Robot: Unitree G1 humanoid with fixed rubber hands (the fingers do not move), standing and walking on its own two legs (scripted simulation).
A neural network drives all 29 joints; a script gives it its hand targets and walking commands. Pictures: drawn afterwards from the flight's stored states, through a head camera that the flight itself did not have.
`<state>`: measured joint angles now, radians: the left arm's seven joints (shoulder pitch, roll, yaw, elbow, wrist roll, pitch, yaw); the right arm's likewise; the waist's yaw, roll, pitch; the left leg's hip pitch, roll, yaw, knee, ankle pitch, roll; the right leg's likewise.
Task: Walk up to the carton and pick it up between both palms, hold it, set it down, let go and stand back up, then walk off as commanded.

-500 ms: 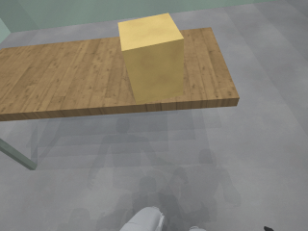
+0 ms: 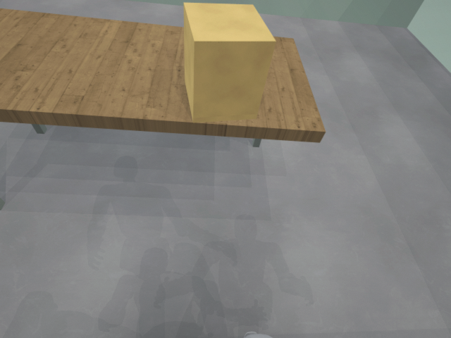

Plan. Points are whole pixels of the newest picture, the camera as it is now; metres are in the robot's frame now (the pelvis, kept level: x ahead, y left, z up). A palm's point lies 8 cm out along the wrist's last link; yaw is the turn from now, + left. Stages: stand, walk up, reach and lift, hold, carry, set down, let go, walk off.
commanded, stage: walk off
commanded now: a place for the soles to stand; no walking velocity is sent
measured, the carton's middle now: (222, 64) +0.82 +0.09 +0.03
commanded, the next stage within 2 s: stand in 0.76 s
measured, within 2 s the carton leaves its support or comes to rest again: neither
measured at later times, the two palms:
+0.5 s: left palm out of the picture +0.02 +0.32 -0.10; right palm out of the picture +0.10 -0.27 -0.11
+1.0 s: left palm out of the picture +0.06 +0.31 -0.10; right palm out of the picture +0.13 -0.27 -0.09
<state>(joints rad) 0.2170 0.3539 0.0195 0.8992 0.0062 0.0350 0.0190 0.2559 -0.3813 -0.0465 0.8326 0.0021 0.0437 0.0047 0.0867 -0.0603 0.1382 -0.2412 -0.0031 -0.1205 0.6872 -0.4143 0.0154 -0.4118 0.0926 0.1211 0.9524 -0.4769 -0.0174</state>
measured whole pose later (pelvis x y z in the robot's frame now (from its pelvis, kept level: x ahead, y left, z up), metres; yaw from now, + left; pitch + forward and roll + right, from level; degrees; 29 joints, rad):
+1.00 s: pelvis +0.00 +0.01 +0.01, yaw +1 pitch -2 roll +0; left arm 0.19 0.35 0.02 0.90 0.01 -0.03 0.01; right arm 0.20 -0.37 0.02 0.83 0.00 0.00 0.01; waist 0.08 0.00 0.05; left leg -0.27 -0.05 -0.12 0.60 -0.30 0.01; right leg -0.24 0.04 0.11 0.59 -0.32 0.00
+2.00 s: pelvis -0.02 +0.00 +0.02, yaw +1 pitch -1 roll +0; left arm 0.17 0.35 0.02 0.97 0.01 -0.02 -0.02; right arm 0.19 -0.37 0.03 0.91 0.00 -0.01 0.01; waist 0.08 0.00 0.03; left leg -0.23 -0.03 -0.12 0.44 -0.19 -0.01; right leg -0.22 0.04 0.11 0.45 -0.21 0.00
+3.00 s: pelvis -0.02 +0.00 +0.02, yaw +1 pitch -1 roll +0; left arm 0.17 0.35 0.02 0.97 0.01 -0.02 -0.02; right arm 0.19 -0.37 0.03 0.91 0.00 -0.01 0.01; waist 0.08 0.00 0.03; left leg -0.23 -0.03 -0.12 0.44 -0.19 -0.01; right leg -0.22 0.04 0.11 0.45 -0.21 0.00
